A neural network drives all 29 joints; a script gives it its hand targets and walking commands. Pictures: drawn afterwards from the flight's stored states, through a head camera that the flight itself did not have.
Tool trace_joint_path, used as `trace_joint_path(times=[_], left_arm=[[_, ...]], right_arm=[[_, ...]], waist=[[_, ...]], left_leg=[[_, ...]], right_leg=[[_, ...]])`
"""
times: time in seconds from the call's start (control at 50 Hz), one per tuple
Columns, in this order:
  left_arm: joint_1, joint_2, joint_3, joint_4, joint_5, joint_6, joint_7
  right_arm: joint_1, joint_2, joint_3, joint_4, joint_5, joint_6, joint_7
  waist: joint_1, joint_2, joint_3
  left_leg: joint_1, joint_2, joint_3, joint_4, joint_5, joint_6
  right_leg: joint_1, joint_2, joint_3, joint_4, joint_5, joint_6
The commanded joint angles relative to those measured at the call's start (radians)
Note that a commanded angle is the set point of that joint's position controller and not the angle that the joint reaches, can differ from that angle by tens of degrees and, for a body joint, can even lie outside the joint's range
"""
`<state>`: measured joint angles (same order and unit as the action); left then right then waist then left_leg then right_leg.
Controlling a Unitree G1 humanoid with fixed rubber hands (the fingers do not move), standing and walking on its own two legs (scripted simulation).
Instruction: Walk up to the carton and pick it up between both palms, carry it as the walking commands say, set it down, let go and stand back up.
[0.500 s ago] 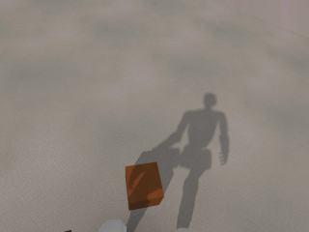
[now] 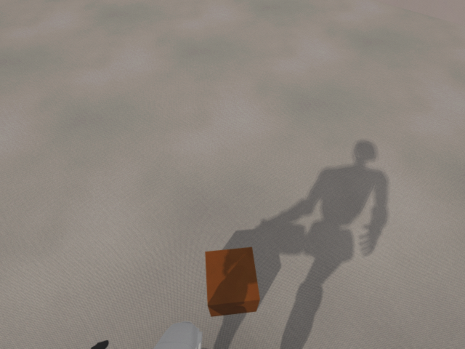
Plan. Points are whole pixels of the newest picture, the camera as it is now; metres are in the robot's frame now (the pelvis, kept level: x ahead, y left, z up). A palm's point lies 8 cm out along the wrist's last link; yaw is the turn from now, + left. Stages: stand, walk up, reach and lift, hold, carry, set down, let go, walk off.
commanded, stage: walk up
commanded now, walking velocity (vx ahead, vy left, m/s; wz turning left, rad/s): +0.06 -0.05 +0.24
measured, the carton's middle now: (231, 282) +0.41 +0.02 -0.68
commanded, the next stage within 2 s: none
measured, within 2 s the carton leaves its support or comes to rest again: neither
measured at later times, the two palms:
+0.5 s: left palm out of the picture +0.05 +0.31 -0.15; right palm out of the picture +0.09 -0.20 -0.08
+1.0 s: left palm out of the picture +0.03 +0.27 -0.11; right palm out of the picture +0.11 -0.24 -0.13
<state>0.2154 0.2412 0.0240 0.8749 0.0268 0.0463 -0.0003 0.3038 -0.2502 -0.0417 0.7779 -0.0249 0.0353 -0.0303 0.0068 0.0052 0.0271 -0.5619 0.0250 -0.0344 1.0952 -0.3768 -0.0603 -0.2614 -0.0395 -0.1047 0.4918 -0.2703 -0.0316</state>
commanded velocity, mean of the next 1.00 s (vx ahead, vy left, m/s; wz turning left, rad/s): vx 0.06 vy -0.14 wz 0.14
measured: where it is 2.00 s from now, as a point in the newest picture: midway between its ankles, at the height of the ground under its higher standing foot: outside the picture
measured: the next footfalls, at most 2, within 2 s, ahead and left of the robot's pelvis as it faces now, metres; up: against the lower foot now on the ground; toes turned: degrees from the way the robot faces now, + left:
left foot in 0.30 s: +0.05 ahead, +0.18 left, +0.00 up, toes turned +5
right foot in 0.76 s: +0.05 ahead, -0.08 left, +0.00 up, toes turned -2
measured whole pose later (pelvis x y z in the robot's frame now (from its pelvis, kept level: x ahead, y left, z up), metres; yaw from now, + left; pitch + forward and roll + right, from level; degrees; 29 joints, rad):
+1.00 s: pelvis +0.03 +0.00 +0.00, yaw +7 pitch +1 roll +3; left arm 0.31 0.25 0.02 0.87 0.02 0.03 -0.01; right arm 0.32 -0.23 -0.04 0.78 -0.02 0.04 -0.02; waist 0.01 0.00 0.02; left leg -0.49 0.03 -0.04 1.03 -0.33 -0.06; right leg -0.21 -0.05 -0.14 0.47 -0.29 -0.05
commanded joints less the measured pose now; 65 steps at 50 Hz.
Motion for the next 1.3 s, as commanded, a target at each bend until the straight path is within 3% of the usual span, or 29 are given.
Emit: trace_joint_path(times=[0.0,0.04,0.12,0.2,0.26,0.28,0.3,0.32,0.36,0.4,0.46,0.54,0.6,0.64,0.7,0.72,0.76,0.82,0.86,0.88,0.92,1.0,1.04,1.12,1.18,1.2,1.22,1.24,1.28], left_arm=[[0.087,0.128,0.046,-0.044,-0.004,-0.051,0.031],[0.123,0.144,0.051,-0.053,0.007,-0.052,0.021],[0.062,0.141,0.048,-0.04,0.004,-0.05,0.029],[0.032,0.137,0.074,-0.043,0.019,-0.031,0.009],[-0.019,0.158,0.078,-0.026,0.01,-0.001,0.014],[-0.068,0.122,0.076,-0.04,0.016,0.017,0.014],[-0.052,0.08,0.054,-0.073,0.008,0.026,0.004],[0.024,0.082,0.053,-0.068,0.008,0.048,0.001],[-0.024,0.121,0.062,-0.051,0.002,0.043,-0.008],[0.023,0.127,0.065,-0.047,0.01,0.044,-0.017],[0.064,0.092,0.057,-0.052,0.007,0.041,-0.024],[-0.081,0.066,0.051,-0.096,0.001,0.042,-0.023],[-0.032,0.064,0.037,-0.087,-0.013,0.032,-0.031],[0.013,0.085,0.033,-0.098,-0.013,0.019,-0.033],[0.109,0.067,0.054,-0.033,-0.015,0.01,-0.018],[0.156,0.086,0.057,0.0,-0.008,-0.005,-0.005],[0.235,0.218,0.088,-0.001,0.007,-0.016,-0.005],[0.139,0.156,0.058,-0.047,-0.001,-0.044,0.003],[0.128,0.123,0.043,-0.023,-0.012,-0.053,0.015],[0.075,0.112,0.025,-0.037,-0.008,-0.052,0.017],[0.074,0.12,0.029,-0.04,-0.014,-0.051,0.018],[0.118,0.115,0.042,-0.044,-0.009,-0.03,0.027],[0.124,0.107,0.04,-0.053,0.004,-0.036,0.028],[0.132,0.116,0.044,-0.023,0.013,-0.02,0.03],[0.091,0.12,0.061,-0.012,0.007,-0.003,0.023],[0.058,0.134,0.076,-0.014,-0.003,0.01,0.022],[0.08,0.088,0.056,-0.042,0.01,0.013,0.015],[0.108,0.076,0.049,-0.06,-0.005,0.025,0.015],[0.037,0.094,0.061,-0.068,-0.008,0.039,0.006]], right_arm=[[0.03,-0.064,-0.046,-0.004,-0.009,0.014,0.018],[-0.025,-0.075,-0.041,-0.028,-0.007,0.021,0.039],[-0.042,-0.052,-0.033,-0.027,0.006,0.001,0.035],[0.01,-0.017,-0.009,-0.026,0.008,-0.011,0.037],[0.133,-0.059,-0.018,0.009,0.008,-0.04,0.02],[0.256,-0.141,-0.04,0.051,-0.004,-0.049,0.005],[0.253,-0.234,-0.051,0.06,-0.016,-0.044,0.006],[0.228,-0.241,-0.062,0.023,-0.007,-0.036,-0.014],[0.08,-0.212,-0.051,0.02,-0.004,-0.028,-0.011],[0.073,-0.18,-0.046,0.021,-0.003,-0.023,-0.02],[0.115,-0.192,-0.052,0.042,-0.001,-0.033,-0.026],[0.191,-0.185,-0.059,0.051,-0.006,-0.021,-0.036],[0.141,-0.199,-0.067,0.034,-0.008,-0.02,-0.029],[0.117,-0.207,-0.073,0.018,-0.002,-0.012,-0.02],[0.054,-0.196,-0.068,0.015,-0.002,-0.012,-0.025],[0.085,-0.134,-0.046,0.034,-0.002,-0.019,-0.015],[0.035,-0.06,-0.028,-0.026,0.0,-0.01,-0.013],[0.021,-0.094,-0.055,0.008,-0.017,-0.011,0.024],[0.085,-0.078,-0.04,0.038,-0.012,-0.013,0.032],[0.059,-0.07,-0.037,0.025,-0.009,-0.009,0.024],[0.078,-0.077,-0.04,0.02,0.001,0.003,0.019],[0.045,-0.047,-0.024,0.01,-0.001,0.013,0.017],[0.015,-0.051,-0.02,-0.007,-0.005,0.01,0.02],[-0.049,-0.01,0.008,-0.014,0.006,-0.005,0.005],[0.077,-0.027,-0.001,0.023,0.009,-0.027,-0.01],[0.143,-0.072,-0.007,0.025,-0.005,-0.039,-0.013],[0.141,-0.175,-0.032,0.033,-0.015,-0.044,-0.017],[0.157,-0.198,-0.043,0.022,-0.009,-0.037,-0.016],[0.128,-0.213,-0.051,0.025,-0.011,-0.024,-0.025]], waist=[[0.005,-0.132,-0.145],[0.046,-0.176,-0.116],[0.011,-0.226,-0.019],[-0.006,-0.293,-0.11],[-0.101,-0.118,-0.061],[-0.146,0.038,0.009],[-0.097,0.251,0.082],[-0.074,0.262,0.04],[-0.041,0.181,0.055],[-0.035,0.11,0.033],[-0.041,0.221,-0.015],[-0.101,0.152,0.029],[-0.085,0.297,-0.024],[-0.071,0.301,-0.057],[-0.008,0.202,-0.041],[0.007,0.042,-0.082],[0.071,-0.295,-0.1],[0.003,0.04,-0.043],[-0.026,-0.167,0.009],[-0.04,-0.144,0.027],[-0.054,-0.161,-0.039],[-0.022,-0.186,-0.048],[0.003,-0.183,-0.092],[0.015,-0.151,-0.008],[-0.044,-0.153,-0.056],[-0.094,-0.15,-0.035],[-0.061,0.141,0.003],[-0.051,0.28,0.028],[-0.056,0.169,0.046]], left_leg=[[-0.145,0.02,0.024,0.108,0.008,-0.006],[-0.193,0.025,0.046,0.068,0.03,0.003],[-0.065,0.021,0.063,-0.093,0.002,-0.02],[0.087,0.016,0.133,-0.335,-0.046,0.015],[0.294,-0.002,0.145,-0.633,0.22,0.03],[0.329,0.132,-0.092,-0.707,0.355,0.052],[0.307,0.318,-0.436,-0.786,0.516,0.108],[0.275,0.412,-0.66,-0.901,0.415,0.176],[0.267,0.3,-0.451,-0.855,0.213,0.149],[0.298,0.277,-0.438,-0.878,0.099,0.13],[0.374,0.273,-0.349,-0.852,0.172,0.134],[0.449,0.301,-0.389,-0.799,0.473,0.196],[0.422,0.285,-0.352,-0.795,0.495,0.207],[0.371,0.258,-0.338,-0.807,0.194,0.209],[0.202,0.198,-0.224,-0.742,0.223,0.137],[0.149,0.111,-0.172,-0.685,0.18,0.107],[-0.078,-0.028,0.032,-0.256,-0.135,0.039],[-0.159,0.019,-0.052,-0.01,0.054,0.036],[-0.078,0.041,-0.02,-0.025,0.117,0.014],[-0.014,0.02,-0.01,0.004,0.057,-0.001],[0.032,0.0,0.033,0.039,0.031,-0.005],[-0.037,0.0,0.071,-0.046,0.015,-0.013],[-0.019,-0.001,0.101,-0.094,0.024,-0.002],[0.087,0.029,0.084,-0.344,-0.046,0.012],[0.27,0.03,0.126,-0.526,0.153,0.04],[0.303,0.078,-0.001,-0.706,0.315,0.051],[0.377,0.257,-0.261,-0.729,0.542,0.086],[0.361,0.374,-0.465,-0.779,0.673,0.19],[0.313,0.37,-0.491,-0.826,0.491,0.228]], right_leg=[[0.375,-0.296,0.092,-0.099,0.54,-0.082],[0.389,-0.308,0.128,-0.173,0.181,-0.091],[0.225,-0.277,0.024,-0.13,0.445,-0.101],[0.252,-0.256,-0.043,-0.1,0.254,-0.093],[0.109,-0.19,-0.11,0.147,0.239,-0.029],[-0.055,-0.104,-0.091,0.293,-0.016,0.017],[-0.251,0.023,-0.01,0.374,-0.308,0.066],[-0.23,0.027,0.115,0.493,-0.299,0.079],[-0.229,-0.019,0.164,0.5,-0.165,0.068],[-0.202,-0.002,0.142,0.52,-0.112,0.072],[-0.209,0.008,0.129,0.498,-0.065,0.071],[-0.259,0.016,0.127,0.35,-0.178,0.089],[-0.166,0.036,0.089,0.287,-0.17,0.093],[-0.052,0.02,0.102,0.157,-0.156,0.074],[0.188,0.011,0.057,-0.126,0.029,0.052],[0.332,-0.017,0.052,-0.236,0.087,0.049],[0.336,-0.342,0.329,-0.325,-0.273,-0.037],[0.317,-0.366,0.344,-0.303,-0.193,-0.007],[0.266,-0.235,0.121,-0.246,0.122,0.053],[0.177,-0.229,0.047,-0.185,0.541,0.026],[0.226,-0.229,-0.012,-0.103,0.79,-0.016],[0.337,-0.246,-0.049,-0.077,0.729,-0.054],[0.324,-0.253,-0.001,-0.123,0.408,-0.09],[0.219,-0.257,0.03,-0.041,0.632,-0.131],[0.142,-0.189,-0.049,0.038,0.438,-0.093],[0.135,-0.135,-0.079,0.134,0.267,-0.033],[-0.064,-0.037,-0.073,0.214,-0.01,0.015],[-0.159,0.042,0.036,0.329,-0.286,0.042],[-0.153,0.019,0.133,0.435,-0.263,0.052]])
